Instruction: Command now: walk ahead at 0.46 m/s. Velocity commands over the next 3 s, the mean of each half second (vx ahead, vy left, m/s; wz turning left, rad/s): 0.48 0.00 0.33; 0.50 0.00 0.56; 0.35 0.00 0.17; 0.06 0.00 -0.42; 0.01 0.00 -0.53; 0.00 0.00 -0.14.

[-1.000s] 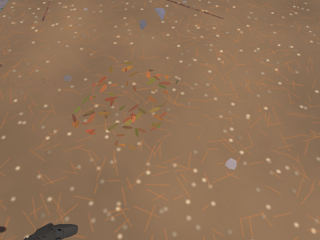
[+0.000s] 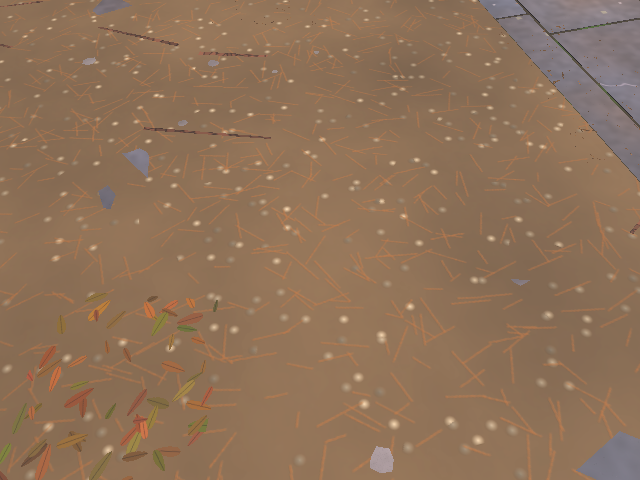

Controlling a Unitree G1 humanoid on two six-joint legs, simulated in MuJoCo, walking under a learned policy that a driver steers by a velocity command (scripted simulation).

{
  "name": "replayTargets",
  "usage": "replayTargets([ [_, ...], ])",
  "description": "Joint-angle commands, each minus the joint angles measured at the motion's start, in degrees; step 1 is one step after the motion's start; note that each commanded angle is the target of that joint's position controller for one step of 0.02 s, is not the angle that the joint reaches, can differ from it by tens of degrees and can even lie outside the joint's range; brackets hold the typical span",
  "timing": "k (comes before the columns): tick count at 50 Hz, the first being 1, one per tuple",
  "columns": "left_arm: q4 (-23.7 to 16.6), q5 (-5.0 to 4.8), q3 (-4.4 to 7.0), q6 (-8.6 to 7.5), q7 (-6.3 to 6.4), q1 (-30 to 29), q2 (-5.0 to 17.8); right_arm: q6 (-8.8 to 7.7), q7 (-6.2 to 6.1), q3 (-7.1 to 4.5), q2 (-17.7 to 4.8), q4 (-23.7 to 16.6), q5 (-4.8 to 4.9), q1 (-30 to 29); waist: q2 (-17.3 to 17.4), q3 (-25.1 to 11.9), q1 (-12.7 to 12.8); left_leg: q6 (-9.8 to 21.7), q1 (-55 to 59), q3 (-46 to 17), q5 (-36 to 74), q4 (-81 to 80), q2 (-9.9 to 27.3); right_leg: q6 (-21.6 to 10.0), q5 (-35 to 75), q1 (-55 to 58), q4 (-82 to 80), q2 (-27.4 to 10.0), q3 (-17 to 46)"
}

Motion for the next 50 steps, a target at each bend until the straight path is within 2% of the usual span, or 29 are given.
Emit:
replayTargets([
  [1,-1.33,0.73,1.84,-0.30,0.21,4.37,6.65,-1.59,0.56,-1.49,-5.34,-6.16,-0.60,-5.99,-8.18,3.38,2.99,0.32,-23.42,-2.31,7.46,4.10,5.25,-10.03,1.26,15.48,-16.90,-15.51,19.91],
  [3,-0.58,0.71,1.94,-0.77,0.46,3.90,6.55,-0.70,1.07,-1.08,-3.64,-5.29,-0.48,-5.36,-8.21,3.14,1.96,-0.68,-21.60,-1.38,11.31,2.68,5.25,-9.56,11.54,13.12,-18.23,-14.16,13.49],
  [6,1.38,0.78,2.22,-1.34,0.86,5.06,7.46,-0.04,0.96,-0.51,-2.40,-6.34,-0.51,-9.24,-5.71,4.46,2.68,-1.85,-21.68,-2.11,17.73,-5.06,4.13,-8.62,19.82,11.75,-19.13,-13.45,6.51],
  [10,3.36,0.52,2.30,-1.48,1.50,6.31,9.10,-0.51,2.08,0.45,-0.84,-8.61,-0.17,-17.24,-5.26,6.45,5.29,-0.43,-16.36,0.62,28.12,-20.01,1.80,-6.44,20.04,10.52,-20.87,-13.00,0.05],
  [14,5.87,-0.20,2.47,-0.58,1.78,9.16,10.08,-0.75,3.85,0.61,-0.91,-11.54,0.16,-22.81,-4.04,7.69,6.29,2.26,-17.17,2.00,26.51,-26.55,0.47,-5.31,25.75,18.45,-18.25,-15.84,-2.46],
  [17,5.69,-0.12,3.08,0.77,2.54,8.44,12.41,-0.36,4.52,-0.56,-3.43,-12.50,-0.18,-20.56,-6.68,2.97,3.29,5.32,-10.34,6.57,17.46,-26.71,-4.04,-3.45,53.12,23.81,-7.79,-16.21,-5.10],
  [18,5.44,0.11,3.26,1.39,2.94,8.28,13.18,-0.02,4.38,-1.58,-5.34,-11.74,-0.17,-15.64,-7.76,-0.56,0.40,6.64,-4.05,7.71,14.73,-26.54,-6.12,-2.85,61.47,24.22,-0.06,-15.86,-5.92],
  [19,5.00,0.08,3.18,1.80,3.32,7.49,13.29,0.22,3.80,-3.06,-7.94,-10.01,0.03,-7.11,-6.84,-5.08,-4.43,8.69,8.90,7.45,17.27,-29.43,-7.65,-1.41,61.84,19.11,11.80,-14.47,-7.44],
  [20,3.40,0.95,2.45,1.35,3.70,8.22,11.95,0.92,2.66,-4.54,-12.13,-8.55,-0.10,1.82,-1.38,-11.36,-7.94,12.05,27.73,-4.59,18.60,-29.46,0.00,0.30,44.15,4.86,29.22,-12.12,-7.59],
  [21,1.17,2.31,-0.58,-0.30,2.10,16.08,2.82,0.42,2.64,-4.96,-16.80,-8.99,0.00,0.51,13.08,-18.56,-0.41,24.18,48.49,-38.46,9.32,-33.64,15.62,3.75,-16.23,-21.11,50.48,0.79,-1.78],
  [22,0.97,0.38,0.73,-2.55,1.01,9.42,9.60,0.49,2.22,-3.88,-11.06,-9.25,-0.07,3.58,6.35,-22.82,-5.85,23.52,49.91,-45.69,2.75,-40.73,15.97,2.99,-17.40,-26.78,55.26,0.11,8.58],
  [23,-1.60,-1.77,1.22,-3.57,0.59,3.18,11.12,0.36,1.94,-3.32,-9.58,-8.96,-0.62,0.72,4.20,-12.75,-5.64,20.00,42.78,-36.49,6.11,-42.50,13.94,2.15,-11.98,-30.41,53.24,-2.67,8.25],
  [24,-2.41,-1.15,0.72,-4.13,0.89,1.15,9.96,0.28,1.82,-3.10,-8.93,-9.55,-0.47,-3.27,-2.17,-7.07,-3.00,18.30,33.15,-30.19,12.22,-43.23,11.52,1.93,-7.64,-28.91,48.04,-5.04,7.55],
  [25,-2.22,0.08,1.01,-4.01,1.33,0.61,9.77,0.29,1.80,-2.78,-7.96,-10.36,-0.69,-6.68,-4.07,-3.25,-0.62,17.29,25.13,-25.51,19.13,-44.14,9.33,2.55,-5.84,-25.89,43.45,-6.44,6.84],
  [26,-2.15,0.61,1.33,-3.32,1.42,1.95,10.02,0.21,1.63,-2.39,-7.05,-11.11,-1.47,-8.58,-2.67,-2.16,1.58,17.24,19.56,-22.76,23.32,-45.68,7.85,3.13,-4.67,-22.01,41.73,-7.54,7.12],
  [29,-1.96,1.54,1.10,-1.36,1.87,3.45,8.26,-0.18,1.18,-2.43,-7.09,-10.23,-0.95,-9.65,-0.65,-0.21,3.61,17.61,10.23,-17.96,28.18,-48.11,5.85,6.10,-2.63,-18.63,34.99,-8.07,5.24],
  [32,-3.91,1.79,0.28,-0.96,2.13,-3.21,6.15,0.14,0.18,-2.91,-8.81,-8.80,-0.65,-8.03,0.36,1.87,1.67,15.34,5.21,-13.37,26.49,-48.11,2.38,7.77,8.26,-17.46,22.69,-6.68,3.95],
  [35,-5.28,1.15,-0.16,-1.53,1.52,-10.34,5.12,0.85,-0.33,-3.11,-9.38,-7.41,-0.11,-5.03,1.70,1.52,-1.66,12.39,4.43,-12.95,19.70,-46.32,0.48,7.72,19.01,-12.21,9.67,-3.38,3.44],
  [37,-6.09,0.35,0.21,-1.94,1.06,-12.92,6.16,1.18,-0.40,-3.27,-9.75,-6.49,0.18,-3.07,2.61,1.31,-2.58,11.87,7.04,-16.12,16.34,-44.53,1.76,7.43,19.39,-11.05,5.84,-2.32,4.54],
  [40,-6.40,-0.09,1.43,-2.65,0.51,-12.91,8.67,1.66,-0.59,-3.14,-8.95,-6.02,0.26,-2.34,4.24,0.79,-1.59,10.74,13.00,-22.23,13.45,-39.36,3.93,5.64,13.34,-9.46,1.51,-1.85,6.44],
  [42,-5.10,-0.24,2.50,-3.14,0.65,-7.37,9.79,1.98,-0.58,-2.89,-7.79,-6.37,0.05,-3.57,5.58,-0.40,1.84,8.96,13.16,-23.48,14.52,-34.51,3.01,3.17,10.40,-1.83,-1.68,-1.83,5.25],
  [43,-4.44,0.47,3.35,-3.43,1.08,-1.71,11.54,1.79,-0.40,-1.97,-5.13,-6.84,-0.23,-3.51,4.14,-4.83,4.64,6.98,10.39,-20.92,14.54,-26.15,0.25,0.55,9.35,8.51,-1.88,-5.67,7.75],
  [44,-3.84,0.94,4.17,-3.32,1.63,6.80,14.76,1.59,-0.32,-0.61,-1.15,-7.73,-1.36,-1.62,-4.79,-12.84,6.91,4.30,2.50,-14.16,0.45,-8.97,-4.45,-3.05,6.99,23.28,-1.71,-16.76,18.82],
  [45,-1.35,1.25,5.04,-2.48,1.06,10.16,18.02,1.12,-0.38,-0.33,-1.41,-9.68,1.01,4.59,-24.29,-16.13,3.60,1.69,-17.47,-8.40,-13.75,7.02,-8.67,-11.94,-10.59,35.04,-8.40,-27.26,46.78],
  [46,-2.96,0.38,3.89,-2.26,0.82,7.48,12.10,1.31,-0.71,-1.56,-7.52,-7.80,1.41,3.11,-14.37,-10.03,5.11,0.45,-22.66,-9.82,-9.52,13.29,-4.21,-10.36,-20.17,30.66,-11.05,-25.83,46.11],
  [47,-3.24,0.33,3.07,-1.83,1.13,5.61,9.24,1.72,-0.65,-2.25,-9.51,-8.51,0.73,-2.88,-9.37,-4.08,6.33,-0.03,-23.39,-8.20,-4.14,14.55,-2.54,-7.78,-16.41,24.86,-10.90,-23.17,35.75],
  [48,-3.44,0.83,2.56,-1.55,1.15,3.14,8.33,2.02,-0.65,-2.23,-8.49,-8.89,0.07,-5.24,-5.56,-0.96,5.28,-0.48,-21.20,-7.03,-0.22,13.27,-0.78,-6.64,-7.96,18.70,-11.74,-20.48,28.47],
  [49,-2.70,1.00,2.18,-1.44,1.14,1.97,7.16,1.97,-0.48,-2.29,-7.48,-9.51,-0.47,-7.00,-5.60,1.35,4.51,-0.60,-20.05,-7.04,2.32,10.41,0.53,-6.61,-2.12,14.68,-12.82,-18.09,23.82],
  [50,-2.13,1.30,1.91,-1.57,1.16,1.63,6.69,2.02,-0.12,-2.12,-6.07,-9.58,-0.15,-6.65,-7.21,2.23,3.38,-0.51,-17.36,-6.56,3.72,8.72,1.59,-6.23,1.29,11.48,-14.22,-16.28,19.79],
])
